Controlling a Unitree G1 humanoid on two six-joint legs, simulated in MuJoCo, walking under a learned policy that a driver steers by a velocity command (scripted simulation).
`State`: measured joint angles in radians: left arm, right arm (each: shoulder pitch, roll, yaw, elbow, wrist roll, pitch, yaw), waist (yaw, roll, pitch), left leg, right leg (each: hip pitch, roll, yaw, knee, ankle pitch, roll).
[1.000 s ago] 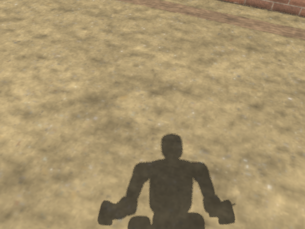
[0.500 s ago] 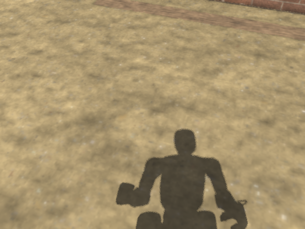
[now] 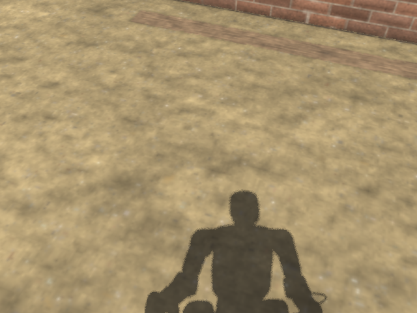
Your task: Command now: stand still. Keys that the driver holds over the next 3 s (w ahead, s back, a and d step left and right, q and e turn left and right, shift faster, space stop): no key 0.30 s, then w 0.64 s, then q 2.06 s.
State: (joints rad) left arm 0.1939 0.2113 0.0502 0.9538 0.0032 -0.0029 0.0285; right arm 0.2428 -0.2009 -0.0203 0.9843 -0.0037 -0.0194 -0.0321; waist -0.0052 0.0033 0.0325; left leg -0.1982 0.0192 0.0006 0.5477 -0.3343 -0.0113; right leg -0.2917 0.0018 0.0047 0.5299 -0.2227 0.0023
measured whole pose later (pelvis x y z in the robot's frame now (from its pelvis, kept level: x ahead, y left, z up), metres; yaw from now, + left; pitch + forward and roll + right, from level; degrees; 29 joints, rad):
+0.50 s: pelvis +0.04 -0.01 +0.00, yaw +0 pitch -1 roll +0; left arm 0.23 0.21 0.05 1.09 -0.03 -0.04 0.01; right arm 0.37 -0.21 -0.05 1.07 0.03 -0.04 -0.03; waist -0.02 0.03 -0.01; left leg -0.13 0.03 0.00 0.54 -0.40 0.01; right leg -0.30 0.01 -0.04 0.69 -0.41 -0.07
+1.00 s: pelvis +0.25 +0.00 -0.01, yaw +0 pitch +2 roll -1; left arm 0.48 0.21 0.04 1.11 -0.01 -0.07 0.02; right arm -0.07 -0.22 -0.04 0.84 0.03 -0.09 0.05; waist 0.08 0.01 0.04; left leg -0.57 0.03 0.05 0.54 -0.02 0.08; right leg 0.19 0.00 -0.05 0.21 -0.42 0.01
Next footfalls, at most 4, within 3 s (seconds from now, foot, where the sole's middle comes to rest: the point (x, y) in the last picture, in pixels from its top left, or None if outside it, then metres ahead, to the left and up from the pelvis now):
1.02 left None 0.45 0.12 -0.77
1.54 right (241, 301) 0.55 -0.08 -0.77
1.98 left None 0.41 0.17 -0.77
2.50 right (212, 293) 0.57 0.02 -0.77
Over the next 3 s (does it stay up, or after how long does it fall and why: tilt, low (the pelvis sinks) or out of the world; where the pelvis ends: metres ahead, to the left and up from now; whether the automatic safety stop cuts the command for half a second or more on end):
stays up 0.41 0.07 0.00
